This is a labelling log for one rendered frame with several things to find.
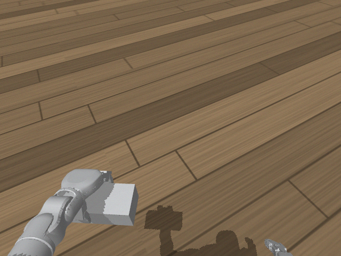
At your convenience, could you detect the left robot hand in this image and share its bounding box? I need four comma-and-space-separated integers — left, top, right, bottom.
61, 169, 113, 223

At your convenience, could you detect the right robot hand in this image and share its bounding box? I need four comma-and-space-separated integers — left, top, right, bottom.
264, 239, 293, 256

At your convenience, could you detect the left robot arm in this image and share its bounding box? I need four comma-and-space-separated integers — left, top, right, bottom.
7, 187, 84, 256

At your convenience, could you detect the carton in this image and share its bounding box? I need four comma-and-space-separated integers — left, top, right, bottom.
72, 183, 139, 226

